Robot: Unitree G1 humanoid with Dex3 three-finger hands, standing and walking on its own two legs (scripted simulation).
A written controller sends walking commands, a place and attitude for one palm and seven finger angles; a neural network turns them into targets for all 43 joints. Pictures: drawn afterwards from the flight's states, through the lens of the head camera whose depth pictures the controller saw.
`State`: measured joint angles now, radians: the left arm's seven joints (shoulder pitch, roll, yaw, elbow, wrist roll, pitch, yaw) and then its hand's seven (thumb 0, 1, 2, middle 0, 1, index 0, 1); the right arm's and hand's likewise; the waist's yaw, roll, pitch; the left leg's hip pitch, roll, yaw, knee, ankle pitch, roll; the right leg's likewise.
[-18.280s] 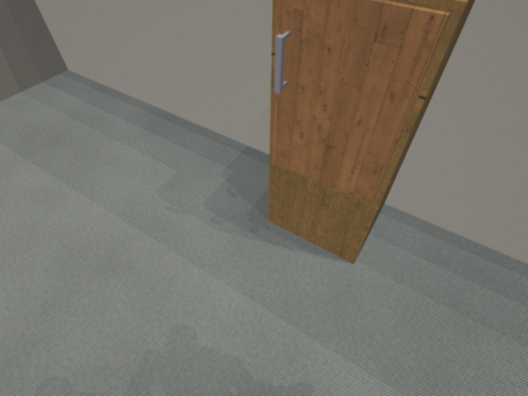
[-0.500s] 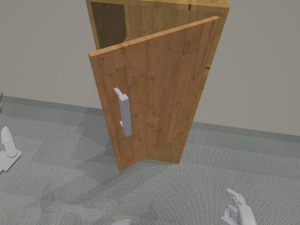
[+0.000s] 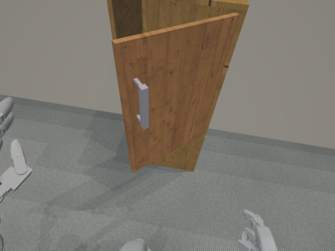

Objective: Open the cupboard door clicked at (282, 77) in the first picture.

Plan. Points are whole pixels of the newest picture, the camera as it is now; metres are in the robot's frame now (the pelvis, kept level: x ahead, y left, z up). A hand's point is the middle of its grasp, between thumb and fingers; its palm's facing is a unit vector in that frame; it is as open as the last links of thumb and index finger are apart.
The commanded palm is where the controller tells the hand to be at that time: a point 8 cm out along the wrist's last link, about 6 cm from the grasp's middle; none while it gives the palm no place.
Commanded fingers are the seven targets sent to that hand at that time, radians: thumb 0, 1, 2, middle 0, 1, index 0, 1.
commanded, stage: stop stepping back and stand still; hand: left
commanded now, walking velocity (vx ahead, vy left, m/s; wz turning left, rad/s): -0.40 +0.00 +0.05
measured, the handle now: (141, 104) +0.48 +0.13 +0.07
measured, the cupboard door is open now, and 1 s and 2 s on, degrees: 43 43 43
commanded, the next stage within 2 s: let the arm hang, fingers relaxed in 0.94 s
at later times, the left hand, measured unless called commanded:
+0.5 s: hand out of the picture +0.08 +0.28 +0.17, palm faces +0.50 -0.78 -0.37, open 7.4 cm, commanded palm +0.03 +0.31 +0.18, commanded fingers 0.00 0.90 0.90 -0.20 -0.30 -0.20 -0.30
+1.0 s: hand out of the picture +0.07 +0.26 +0.17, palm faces +0.46 -0.76 -0.46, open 7.4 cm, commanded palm +0.01 +0.30 +0.18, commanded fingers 0.00 0.90 0.90 -0.20 -0.30 -0.20 -0.30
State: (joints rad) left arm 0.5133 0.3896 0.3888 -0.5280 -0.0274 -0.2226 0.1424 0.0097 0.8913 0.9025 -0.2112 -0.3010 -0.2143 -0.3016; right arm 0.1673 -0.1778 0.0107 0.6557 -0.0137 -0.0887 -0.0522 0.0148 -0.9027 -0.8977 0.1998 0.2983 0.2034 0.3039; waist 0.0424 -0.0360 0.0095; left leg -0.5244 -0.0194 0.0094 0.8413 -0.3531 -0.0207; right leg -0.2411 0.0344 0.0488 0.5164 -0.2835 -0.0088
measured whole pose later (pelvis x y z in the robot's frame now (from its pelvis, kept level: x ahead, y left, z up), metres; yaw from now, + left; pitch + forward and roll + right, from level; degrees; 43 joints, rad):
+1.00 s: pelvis -0.12 -0.01 +0.00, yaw +2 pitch -1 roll +1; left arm 0.53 0.37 0.39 -0.44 -0.02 -0.20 0.15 0.01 0.89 0.90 -0.21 -0.30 -0.22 -0.30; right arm 0.25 -0.24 -0.01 0.65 -0.01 -0.13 -0.07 0.02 -0.90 -0.90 0.20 0.30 0.20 0.30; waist 0.00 0.00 0.02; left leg -0.28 0.02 0.05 0.57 -0.30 0.03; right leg -0.24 0.01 -0.08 0.52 -0.25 -0.06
